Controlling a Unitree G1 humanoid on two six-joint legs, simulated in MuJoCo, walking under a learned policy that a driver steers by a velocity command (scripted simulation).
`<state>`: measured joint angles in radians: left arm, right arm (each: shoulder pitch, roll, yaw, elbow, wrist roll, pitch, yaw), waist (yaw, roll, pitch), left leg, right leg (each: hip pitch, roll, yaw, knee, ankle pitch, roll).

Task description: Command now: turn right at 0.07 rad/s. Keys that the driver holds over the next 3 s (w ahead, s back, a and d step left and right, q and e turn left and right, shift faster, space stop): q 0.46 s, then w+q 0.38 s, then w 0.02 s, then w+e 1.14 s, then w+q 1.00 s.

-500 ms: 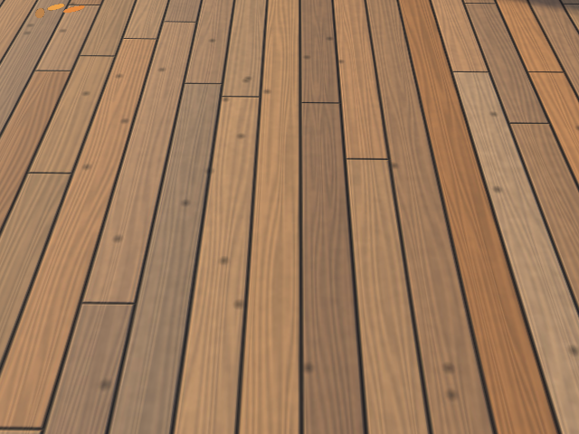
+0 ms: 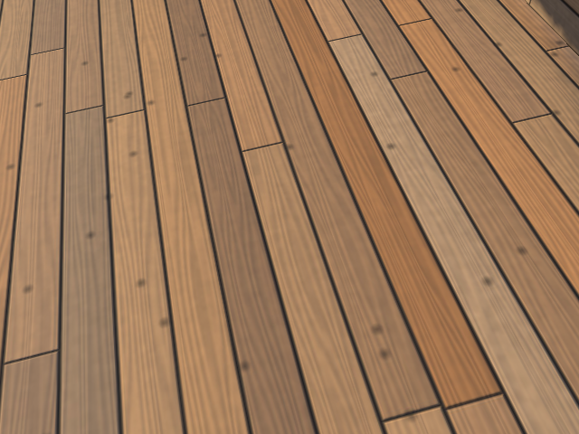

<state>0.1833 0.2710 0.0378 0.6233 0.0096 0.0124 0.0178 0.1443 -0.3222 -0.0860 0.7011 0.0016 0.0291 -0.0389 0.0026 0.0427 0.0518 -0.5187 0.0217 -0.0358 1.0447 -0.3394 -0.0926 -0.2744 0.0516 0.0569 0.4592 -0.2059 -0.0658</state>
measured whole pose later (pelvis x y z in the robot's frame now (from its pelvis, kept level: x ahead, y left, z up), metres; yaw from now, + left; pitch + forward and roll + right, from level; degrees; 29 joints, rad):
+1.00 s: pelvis +0.11 +0.05 -0.01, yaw +28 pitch +2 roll -1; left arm 0.43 0.28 0.07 0.81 -0.03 -0.05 0.00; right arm 0.06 -0.24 -0.04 0.62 0.03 -0.03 0.05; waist 0.11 0.03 0.03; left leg -0.57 0.07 0.01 0.65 -0.17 0.01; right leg 0.10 -0.03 -0.21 0.22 -0.35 0.01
